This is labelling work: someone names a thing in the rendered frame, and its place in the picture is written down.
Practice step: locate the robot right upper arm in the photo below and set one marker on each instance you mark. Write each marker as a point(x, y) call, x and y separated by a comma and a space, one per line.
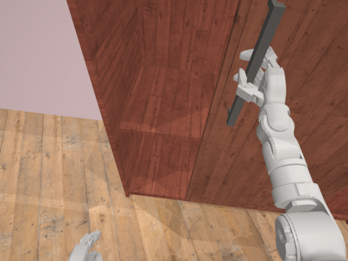
point(308, 236)

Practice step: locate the right robot hand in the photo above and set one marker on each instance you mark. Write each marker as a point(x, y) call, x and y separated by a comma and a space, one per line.
point(271, 82)

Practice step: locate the left robot hand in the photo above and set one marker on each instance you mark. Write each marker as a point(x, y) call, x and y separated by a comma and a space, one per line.
point(81, 251)

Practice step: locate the handle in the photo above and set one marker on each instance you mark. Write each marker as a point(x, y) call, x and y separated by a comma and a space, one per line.
point(275, 13)

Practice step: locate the right robot forearm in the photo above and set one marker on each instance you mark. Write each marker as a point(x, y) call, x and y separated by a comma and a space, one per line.
point(293, 187)

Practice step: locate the wardrobe door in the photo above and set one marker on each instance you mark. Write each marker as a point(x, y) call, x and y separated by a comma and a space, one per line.
point(311, 44)
point(338, 203)

